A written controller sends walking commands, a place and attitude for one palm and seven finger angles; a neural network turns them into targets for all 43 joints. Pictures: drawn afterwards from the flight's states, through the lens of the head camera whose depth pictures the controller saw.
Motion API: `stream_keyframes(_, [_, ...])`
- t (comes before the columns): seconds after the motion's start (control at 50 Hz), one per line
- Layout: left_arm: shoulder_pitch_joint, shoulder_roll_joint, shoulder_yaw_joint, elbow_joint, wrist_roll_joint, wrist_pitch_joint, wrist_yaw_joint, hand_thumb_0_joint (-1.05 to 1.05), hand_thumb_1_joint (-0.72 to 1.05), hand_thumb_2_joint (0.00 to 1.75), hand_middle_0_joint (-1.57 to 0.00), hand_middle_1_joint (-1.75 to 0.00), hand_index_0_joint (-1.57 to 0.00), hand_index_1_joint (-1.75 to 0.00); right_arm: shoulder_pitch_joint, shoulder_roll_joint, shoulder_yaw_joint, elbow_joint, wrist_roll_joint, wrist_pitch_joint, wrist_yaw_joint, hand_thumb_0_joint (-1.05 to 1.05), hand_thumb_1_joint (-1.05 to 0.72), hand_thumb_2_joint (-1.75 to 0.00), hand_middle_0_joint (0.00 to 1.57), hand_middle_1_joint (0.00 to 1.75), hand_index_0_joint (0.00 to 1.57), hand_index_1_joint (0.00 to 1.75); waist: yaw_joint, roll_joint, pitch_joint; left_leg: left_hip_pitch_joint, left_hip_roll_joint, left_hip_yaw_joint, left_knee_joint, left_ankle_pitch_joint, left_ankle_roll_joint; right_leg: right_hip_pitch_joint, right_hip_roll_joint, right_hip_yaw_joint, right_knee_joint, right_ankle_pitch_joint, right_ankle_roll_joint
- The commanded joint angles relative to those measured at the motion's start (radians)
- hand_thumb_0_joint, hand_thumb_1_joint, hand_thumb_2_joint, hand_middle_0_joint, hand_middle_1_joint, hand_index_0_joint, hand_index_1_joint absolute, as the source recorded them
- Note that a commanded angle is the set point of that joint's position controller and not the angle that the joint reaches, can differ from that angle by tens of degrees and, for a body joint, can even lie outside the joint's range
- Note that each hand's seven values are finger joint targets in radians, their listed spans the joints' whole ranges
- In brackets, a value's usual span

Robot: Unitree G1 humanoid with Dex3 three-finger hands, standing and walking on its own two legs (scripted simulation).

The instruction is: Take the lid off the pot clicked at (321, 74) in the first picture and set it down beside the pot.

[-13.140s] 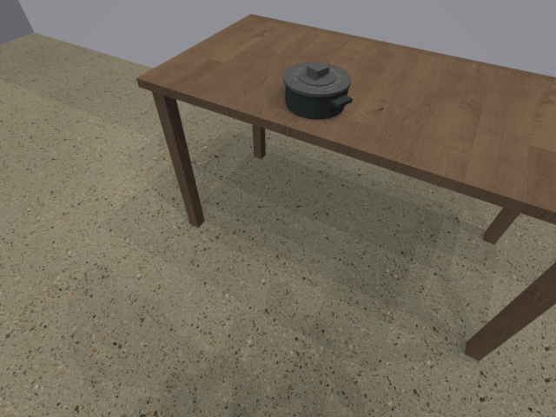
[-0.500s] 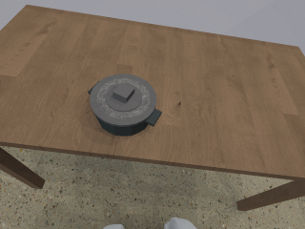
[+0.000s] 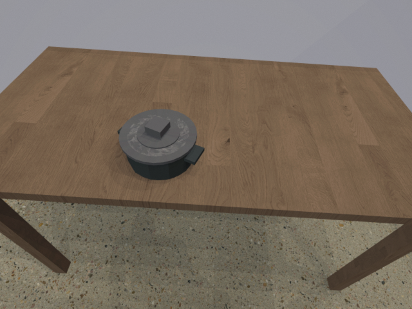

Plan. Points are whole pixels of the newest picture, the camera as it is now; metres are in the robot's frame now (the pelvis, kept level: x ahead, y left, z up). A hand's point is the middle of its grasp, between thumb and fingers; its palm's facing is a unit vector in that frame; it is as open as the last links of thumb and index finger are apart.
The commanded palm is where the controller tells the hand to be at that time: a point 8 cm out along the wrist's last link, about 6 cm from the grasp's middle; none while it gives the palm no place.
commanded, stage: come to a stop and stand still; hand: left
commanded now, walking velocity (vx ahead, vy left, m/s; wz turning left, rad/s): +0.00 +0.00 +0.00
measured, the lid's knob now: (157, 126) +0.49 +0.14 +0.07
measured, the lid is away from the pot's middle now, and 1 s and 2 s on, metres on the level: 0.00 0.00 0.00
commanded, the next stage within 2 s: look again from close up in 1.02 s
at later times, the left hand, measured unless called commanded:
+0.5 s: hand out of the picture +0.03 +0.19 -0.18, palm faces +0.00 -0.98 -0.21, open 7.3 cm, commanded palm none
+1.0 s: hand out of the picture +0.04 +0.16 -0.18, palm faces +0.00 -0.98 -0.18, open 7.3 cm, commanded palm none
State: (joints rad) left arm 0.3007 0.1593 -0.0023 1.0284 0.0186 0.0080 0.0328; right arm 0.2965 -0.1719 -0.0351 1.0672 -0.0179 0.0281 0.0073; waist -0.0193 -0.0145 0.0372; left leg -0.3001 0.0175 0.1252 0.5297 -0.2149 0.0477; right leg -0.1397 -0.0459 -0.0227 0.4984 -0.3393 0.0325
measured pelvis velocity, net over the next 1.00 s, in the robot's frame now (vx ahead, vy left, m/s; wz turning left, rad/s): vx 0.04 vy -0.01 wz -0.01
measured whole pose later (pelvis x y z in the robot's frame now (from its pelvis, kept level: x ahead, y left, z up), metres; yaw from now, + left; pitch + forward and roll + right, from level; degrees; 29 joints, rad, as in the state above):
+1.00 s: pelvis +0.04 -0.01 +0.00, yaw +0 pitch +1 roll +0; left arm 0.30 0.16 -0.01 1.04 0.01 -0.02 0.04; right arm 0.20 -0.16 0.00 1.04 0.00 -0.02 -0.02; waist 0.00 -0.03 0.06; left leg -0.28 0.02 0.13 0.52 -0.26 0.04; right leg -0.11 -0.04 0.00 0.47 -0.37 0.03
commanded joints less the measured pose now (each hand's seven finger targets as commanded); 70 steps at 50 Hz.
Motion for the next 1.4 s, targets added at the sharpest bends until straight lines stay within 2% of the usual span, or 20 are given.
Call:
stream_keyframes(0.0, [0.071, 0.1, 0.027, -0.03, 0.002, -0.016, 0.01, 0.0, 0.9, 0.9, -0.2, -0.3, -0.2, -0.3, 0.07, -0.069, -0.011, -0.026, 0.0, -0.031, -0.013, 0.0, -0.9, -0.9, 0.2, 0.3, 0.2, 0.3, 0.015, 0.092, 0.093, 0.033, 0.105, -0.203, -0.23, -0.27, -0.002, -0.19, -0.035, 0.03, -0.11, -0.095, -0.063])
stream_keyframes(0.04, [0.103, 0.083, 0.023, -0.011, -0.001, -0.02, 0.008, 0.0, 0.9, 0.9, -0.2, -0.3, -0.2, -0.3, 0.077, -0.062, -0.008, -0.017, 0.005, -0.042, -0.015, 0.0, -0.9, -0.9, 0.2, 0.3, 0.2, 0.3, 0.031, 0.111, 0.048, 0.021, 0.125, -0.235, -0.274, -0.237, 0.012, -0.107, -0.027, -0.011, -0.082, 0.002, -0.054])
stream_keyframes(0.06, [0.159, 0.098, 0.008, 0.042, 0.013, -0.042, 0.038, 0.0, 0.9, 0.9, -0.2, -0.3, -0.2, -0.3, -0.062, -0.12, 0.007, -0.086, 0.004, -0.047, -0.02, 0.0, -0.9, -0.9, 0.2, 0.3, 0.2, 0.3, 0.063, 0.026, 0.089, -0.008, 0.094, -0.13, -0.002, 0.001, -0.024, -0.116, -0.056, 0.052, -0.146, 0.152, -0.068])
stream_keyframes(0.08, [0.071, 0.152, 0.015, -0.011, 0.006, -0.049, 0.026, 0.0, 0.9, 0.9, -0.2, -0.3, -0.2, -0.3, 0.024, -0.068, 0.01, -0.099, 0.0, -0.043, -0.006, 0.0, -0.9, -0.9, 0.2, 0.3, 0.2, 0.3, -0.011, 0.024, -0.003, 0.024, 0.06, -0.106, 0.008, -0.159, -0.033, -0.163, -0.11, 0.107, -0.158, -0.11, -0.105])
stream_keyframes(0.1, [0.02, 0.153, 0.021, -0.03, 0.003, -0.047, 0.018, 0.0, 0.9, 0.9, -0.2, -0.3, -0.2, -0.3, 0.054, -0.069, 0.004, -0.081, -0.009, -0.039, -0.004, 0.0, -0.9, -0.9, 0.2, 0.3, 0.2, 0.3, -0.028, 0.095, 0.005, 0.041, 0.054, -0.118, -0.014, -0.168, -0.025, -0.206, -0.095, 0.09, -0.12, -0.179, -0.118])
stream_keyframes(0.12, [0.024, 0.14, 0.02, -0.03, 0.0, -0.045, 0.016, 0.0, 0.9, 0.9, -0.2, -0.3, -0.2, -0.3, 0.097, -0.086, 0.006, -0.073, -0.008, -0.042, -0.004, 0.0, -0.9, -0.9, 0.2, 0.3, 0.2, 0.3, -0.038, 0.139, -0.045, 0.053, 0.078, -0.155, -0.053, -0.121, -0.014, -0.173, -0.043, 0.035, -0.042, -0.123, -0.106])
stream_keyframes(0.14, [0.042, 0.132, 0.022, -0.03, -0.002, -0.039, 0.008, 0.0, 0.9, 0.9, -0.2, -0.3, -0.2, -0.3, 0.107, -0.102, 0.004, -0.079, -0.006, -0.044, -0.007, 0.0, -0.9, -0.9, 0.2, 0.3, 0.2, 0.3, -0.014, 0.199, -0.088, 0.061, 0.113, -0.211, -0.121, -0.164, 0.008, -0.15, -0.002, -0.02, 0.035, -0.118, -0.092])
stream_keyframes(0.16, [0.081, 0.102, 0.019, -0.02, -0.004, -0.033, 0.007, 0.0, 0.9, 0.9, -0.2, -0.3, -0.2, -0.3, 0.096, -0.123, -0.002, -0.088, -0.005, -0.04, -0.012, 0.0, -0.9, -0.9, 0.2, 0.3, 0.2, 0.3, -0.004, 0.229, -0.084, 0.038, 0.146, -0.281, -0.185, -0.252, 0.028, -0.149, 0.03, -0.041, 0.08, -0.133, -0.085])
stream_keyframes(0.18, [0.107, 0.079, 0.01, -0.005, -0.002, -0.032, 0.007, 0.0, 0.9, 0.9, -0.2, -0.3, -0.2, -0.3, 0.077, -0.128, -0.003, -0.086, -0.003, -0.04, -0.016, 0.0, -0.9, -0.9, 0.2, 0.3, 0.2, 0.3, 0.013, 0.204, -0.073, 0.007, 0.16, -0.299, -0.206, -0.254, 0.039, -0.135, 0.033, -0.044, 0.084, -0.106, -0.081])
stream_keyframes(0.22, [0.127, 0.051, -0.002, 0.019, -0.002, -0.036, 0.011, 0.0, 0.9, 0.9, -0.2, -0.3, -0.2, -0.3, 0.057, -0.096, 0.009, -0.08, 0.002, -0.046, -0.02, 0.0, -0.9, -0.9, 0.2, 0.3, 0.2, 0.3, 0.035, 0.045, -0.035, -0.037, 0.14, -0.243, -0.146, -0.134, 0.039, -0.087, 0.005, -0.009, 0.006, -0.006, -0.082])
stream_keyframes(0.26, [0.102, 0.062, -0.002, 0.015, -0.004, -0.039, 0.015, 0.0, 0.9, 0.9, -0.2, -0.3, -0.2, -0.3, 0.071, -0.074, 0.015, -0.081, 0.003, -0.049, -0.021, 0.0, -0.9, -0.9, 0.2, 0.3, 0.2, 0.3, 0.018, -0.027, 0.002, -0.013, 0.101, -0.191, -0.08, -0.035, 0.015, -0.121, -0.028, 0.053, -0.047, 0.04, -0.095])
stream_keyframes(0.3, [0.077, 0.069, -0.001, 0.009, -0.004, -0.038, 0.019, 0.0, 0.9, 0.9, -0.2, -0.3, -0.2, -0.3, 0.089, -0.073, 0.014, -0.069, 0.003, -0.049, -0.019, 0.0, -0.9, -0.9, 0.2, 0.3, 0.2, 0.3, 0.001, -0.046, 0.029, 0.021, 0.093, -0.166, -0.07, 0.004, 0.004, -0.158, -0.038, 0.064, -0.049, 0.054, -0.089])
stream_keyframes(0.36, [0.086, 0.077, 0.006, -0.003, -0.003, -0.03, 0.02, 0.0, 0.9, 0.9, -0.2, -0.3, -0.2, -0.3, 0.08, -0.089, 0.011, -0.068, 0.004, -0.054, -0.021, 0.0, -0.9, -0.9, 0.2, 0.3, 0.2, 0.3, 0.008, 0.009, 0.017, 0.046, 0.111, -0.18, -0.095, 0.055, 0.014, -0.151, -0.027, 0.04, -0.024, 0.051, -0.071])
stream_keyframes(0.44, [0.089, 0.085, 0.008, -0.006, -0.001, -0.025, 0.019, 0.0, 0.9, 0.9, -0.2, -0.3, -0.2, -0.3, 0.053, -0.088, 0.01, -0.065, 0.006, -0.056, -0.022, 0.0, -0.9, -0.9, 0.2, 0.3, 0.2, 0.3, 0.016, -0.029, 0.023, 0.064, 0.111, -0.169, -0.108, 0.07, 0.016, -0.146, -0.033, 0.039, -0.035, 0.072, -0.064])
stream_keyframes(0.52, [0.095, 0.09, 0.01, -0.013, -0.001, -0.024, 0.02, 0.0, 0.9, 0.9, -0.2, -0.3, -0.2, -0.3, 0.029, -0.096, 0.008, -0.073, 0.007, -0.059, -0.024, 0.0, -0.9, -0.9, 0.2, 0.3, 0.2, 0.3, 0.017, 0.03, -0.009, 0.103, 0.11, -0.157, -0.104, 0.116, 0.015, -0.136, -0.04, 0.054, -0.038, 0.097, -0.059])
stream_keyframes(0.62, [0.099, 0.101, 0.013, -0.018, -0.001, -0.028, 0.018, 0.0, 0.9, 0.9, -0.2, -0.3, -0.2, -0.3, -0.002, -0.094, 0.006, -0.084, 0.009, -0.061, -0.027, 0.0, -0.9, -0.9, 0.2, 0.3, 0.2, 0.3, 0.019, 0.044, -0.042, 0.148, 0.104, -0.13, -0.067, 0.197, 0.01, -0.121, -0.055, 0.075, -0.055, 0.189, -0.057])
stream_keyframes(0.74, [0.096, 0.109, 0.013, -0.022, -0.002, -0.033, 0.016, 0.0, 0.9, 0.9, -0.2, -0.3, -0.2, -0.3, -0.018, -0.089, 0.007, -0.08, 0.014, -0.062, -0.029, 0.0, -0.9, -0.9, 0.2, 0.3, 0.2, 0.3, 0.022, -0.005, -0.048, 0.157, 0.108, -0.127, -0.047, 0.261, 0.007, -0.087, -0.064, 0.074, -0.074, 0.281, -0.054])
stream_keyframes(0.82, [0.092, 0.101, 0.01, -0.02, -0.003, -0.032, 0.018, 0.0, 0.9, 0.9, -0.2, -0.3, -0.2, -0.3, -0.022, -0.086, 0.01, -0.071, 0.014, -0.06, -0.032, 0.0, -0.9, -0.9, 0.2, 0.3, 0.2, 0.3, 0.015, 0.019, -0.041, 0.168, 0.107, -0.122, -0.058, 0.264, 0.002, -0.087, -0.065, 0.083, -0.082, 0.292, -0.052])
stream_keyframes(1.04, [0.099, 0.101, 0.008, -0.011, -0.005, -0.034, 0.015, 0.0, 0.9, 0.9, -0.2, -0.3, -0.2, -0.3, -0.028, -0.075, 0.016, -0.044, 0.016, -0.059, -0.032, 0.0, -0.9, -0.9, 0.2, 0.3, 0.2, 0.3, 0.023, -0.025, -0.018, 0.156, 0.109, -0.127, -0.077, 0.237, 0.001, -0.056, -0.072, 0.077, -0.118, 0.31, -0.051])
stream_keyframes(1.38, [0.107, 0.086, 0.002, 0.013, -0.008, -0.034, 0.016, 0.0, 0.9, 0.9, -0.2, -0.3, -0.2, -0.3, -0.005, -0.07, 0.023, -0.003, 0.017, -0.057, -0.036, 0.0, -0.9, -0.9, 0.2, 0.3, 0.2, 0.3, 0.021, 0.014, -0.001, 0.159, 0.11, -0.128, -0.101, 0.23, -0.001, -0.045, -0.073, 0.076, -0.142, 0.285, -0.051])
